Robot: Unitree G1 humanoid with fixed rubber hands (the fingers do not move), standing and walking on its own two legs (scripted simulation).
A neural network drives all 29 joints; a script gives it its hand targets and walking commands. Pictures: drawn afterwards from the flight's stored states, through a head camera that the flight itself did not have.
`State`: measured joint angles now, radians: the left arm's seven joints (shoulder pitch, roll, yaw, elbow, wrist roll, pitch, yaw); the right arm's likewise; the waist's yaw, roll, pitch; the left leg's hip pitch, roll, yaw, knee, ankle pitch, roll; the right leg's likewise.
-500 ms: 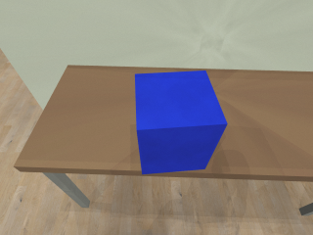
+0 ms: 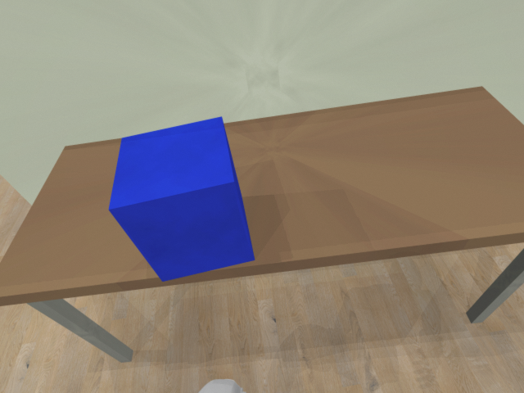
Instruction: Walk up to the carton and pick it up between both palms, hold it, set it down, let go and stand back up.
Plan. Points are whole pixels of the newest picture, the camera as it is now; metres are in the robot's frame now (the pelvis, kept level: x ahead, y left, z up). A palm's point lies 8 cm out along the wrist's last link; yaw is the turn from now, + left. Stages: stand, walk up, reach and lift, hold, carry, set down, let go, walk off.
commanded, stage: walk up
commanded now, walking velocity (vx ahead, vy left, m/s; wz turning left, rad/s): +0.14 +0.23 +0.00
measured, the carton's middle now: (191, 201) +0.49 +0.20 -0.02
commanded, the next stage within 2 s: none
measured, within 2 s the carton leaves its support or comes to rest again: neither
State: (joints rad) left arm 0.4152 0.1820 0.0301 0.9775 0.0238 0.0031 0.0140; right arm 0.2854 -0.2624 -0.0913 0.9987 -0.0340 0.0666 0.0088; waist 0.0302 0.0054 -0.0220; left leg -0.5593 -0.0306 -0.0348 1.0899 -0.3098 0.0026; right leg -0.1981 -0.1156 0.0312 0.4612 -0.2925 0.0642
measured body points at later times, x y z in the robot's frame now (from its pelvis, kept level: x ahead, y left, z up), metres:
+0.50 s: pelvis -0.05 +0.06 +0.00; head -0.01 +0.04 +0.44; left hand -0.18 +0.30 -0.12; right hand +0.12 -0.17 -0.15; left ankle -0.07 +0.23 -0.68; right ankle -0.03 -0.10 -0.75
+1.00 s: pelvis -0.05 +0.23 +0.01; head -0.05 +0.31 +0.45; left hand -0.05 +0.47 -0.18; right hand -0.16 +0.00 -0.10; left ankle -0.07 +0.28 -0.75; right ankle -0.07 +0.04 -0.63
